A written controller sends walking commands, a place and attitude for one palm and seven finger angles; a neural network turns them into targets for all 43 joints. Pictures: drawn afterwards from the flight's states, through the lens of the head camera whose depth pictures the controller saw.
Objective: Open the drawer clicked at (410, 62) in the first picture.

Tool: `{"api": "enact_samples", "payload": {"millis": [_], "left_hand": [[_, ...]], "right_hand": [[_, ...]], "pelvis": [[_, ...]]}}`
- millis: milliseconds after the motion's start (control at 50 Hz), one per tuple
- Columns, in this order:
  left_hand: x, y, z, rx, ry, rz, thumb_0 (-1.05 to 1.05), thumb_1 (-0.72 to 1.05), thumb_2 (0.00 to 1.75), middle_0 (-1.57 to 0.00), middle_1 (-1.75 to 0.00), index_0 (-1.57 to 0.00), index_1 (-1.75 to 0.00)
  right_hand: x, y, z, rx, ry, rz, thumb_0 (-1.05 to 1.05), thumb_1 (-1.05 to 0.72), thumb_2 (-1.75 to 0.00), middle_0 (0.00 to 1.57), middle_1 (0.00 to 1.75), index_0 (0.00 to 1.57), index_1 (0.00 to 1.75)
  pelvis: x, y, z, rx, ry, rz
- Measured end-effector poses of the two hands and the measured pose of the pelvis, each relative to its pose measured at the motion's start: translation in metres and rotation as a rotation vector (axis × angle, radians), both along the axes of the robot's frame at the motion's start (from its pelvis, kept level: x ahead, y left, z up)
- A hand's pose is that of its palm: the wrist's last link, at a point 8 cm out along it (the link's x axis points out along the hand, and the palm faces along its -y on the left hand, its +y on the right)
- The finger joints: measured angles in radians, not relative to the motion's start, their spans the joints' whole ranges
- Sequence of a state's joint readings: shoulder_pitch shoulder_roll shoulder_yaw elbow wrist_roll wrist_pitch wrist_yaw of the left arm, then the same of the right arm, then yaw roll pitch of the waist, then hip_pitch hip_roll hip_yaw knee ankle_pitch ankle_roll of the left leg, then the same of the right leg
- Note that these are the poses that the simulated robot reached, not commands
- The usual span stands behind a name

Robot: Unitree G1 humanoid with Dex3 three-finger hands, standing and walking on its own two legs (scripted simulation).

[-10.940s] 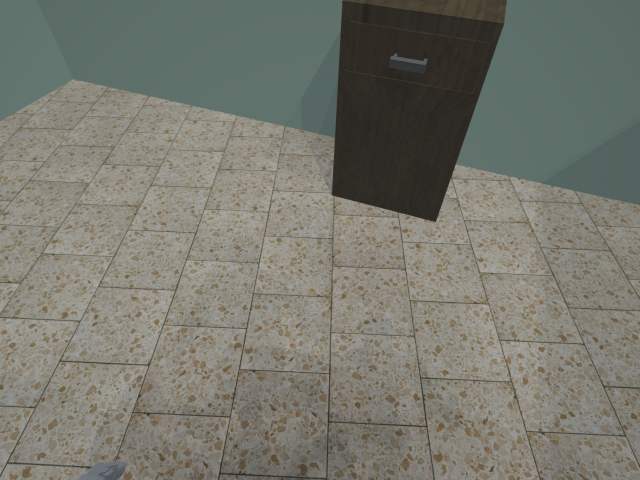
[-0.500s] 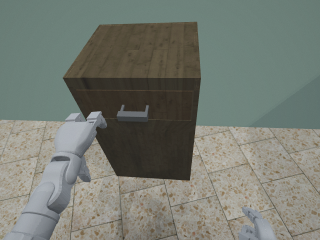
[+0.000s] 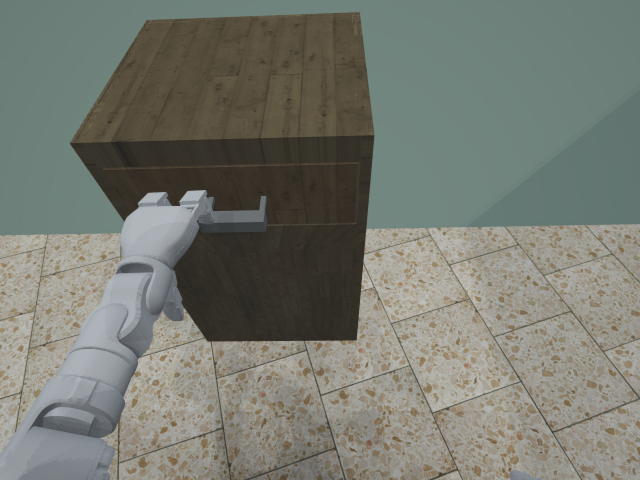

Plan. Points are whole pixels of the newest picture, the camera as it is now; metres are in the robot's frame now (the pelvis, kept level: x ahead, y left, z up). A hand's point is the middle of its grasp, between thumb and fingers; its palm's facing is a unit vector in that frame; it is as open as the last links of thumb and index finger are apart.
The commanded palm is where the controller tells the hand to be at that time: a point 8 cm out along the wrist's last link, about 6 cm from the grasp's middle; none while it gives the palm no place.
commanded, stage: move the hooked fingers above the handle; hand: left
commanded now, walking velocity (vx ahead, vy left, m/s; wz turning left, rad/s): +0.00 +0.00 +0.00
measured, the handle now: (235, 211) +0.56 +0.20 -0.07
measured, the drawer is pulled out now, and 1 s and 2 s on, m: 0.00 0.00 0.00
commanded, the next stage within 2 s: lower the fingers behind the handle in 1.96 s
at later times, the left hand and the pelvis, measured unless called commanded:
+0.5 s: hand (204, 231) +0.45 +0.21 +0.01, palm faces -0.07 -0.03 -1.00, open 13.8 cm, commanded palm +0.45 +0.21 +0.07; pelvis +0.00 +0.01 -0.01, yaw +0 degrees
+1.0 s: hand (222, 214) +0.51 +0.19 -0.01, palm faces -0.05 -0.04 -1.00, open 13.8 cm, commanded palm +0.49 +0.20 +0.05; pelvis +0.00 +0.02 -0.03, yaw -2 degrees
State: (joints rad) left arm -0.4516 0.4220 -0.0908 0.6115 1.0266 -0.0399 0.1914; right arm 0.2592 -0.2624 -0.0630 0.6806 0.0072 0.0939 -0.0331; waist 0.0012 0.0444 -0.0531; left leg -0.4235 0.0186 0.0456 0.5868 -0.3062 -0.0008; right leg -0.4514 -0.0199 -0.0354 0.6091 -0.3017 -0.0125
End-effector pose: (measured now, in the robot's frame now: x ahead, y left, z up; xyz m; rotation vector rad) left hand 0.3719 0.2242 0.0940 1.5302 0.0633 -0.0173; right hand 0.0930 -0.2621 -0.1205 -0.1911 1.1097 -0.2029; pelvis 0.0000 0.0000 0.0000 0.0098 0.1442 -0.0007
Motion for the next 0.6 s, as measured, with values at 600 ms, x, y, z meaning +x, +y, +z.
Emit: {"api": "enact_samples", "payload": {"millis": [600], "left_hand": [[0.079, -0.017, -0.032, 0.013, -0.003, -0.003, 0.0, -0.49, 0.3, -0.32, -1.2, -0.31, -1.2]], "right_hand": [[-0.067, 0.001, -0.011, -0.024, 0.162, -0.1, 0.01, -0.91, -0.89, 0.21, 0.3, 0.2, 0.3]], "pelvis": [[0.001, 0.01, -0.015, -0.015, 0.14, -0.009]]}}
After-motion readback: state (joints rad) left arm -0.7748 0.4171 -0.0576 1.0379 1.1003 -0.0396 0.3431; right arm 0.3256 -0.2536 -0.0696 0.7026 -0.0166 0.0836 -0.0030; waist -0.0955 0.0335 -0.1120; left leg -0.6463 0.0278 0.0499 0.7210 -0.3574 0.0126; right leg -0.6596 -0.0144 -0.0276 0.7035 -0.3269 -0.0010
